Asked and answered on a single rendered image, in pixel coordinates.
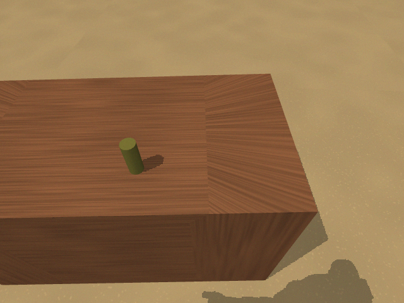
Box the can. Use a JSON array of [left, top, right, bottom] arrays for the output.
[[119, 138, 144, 175]]

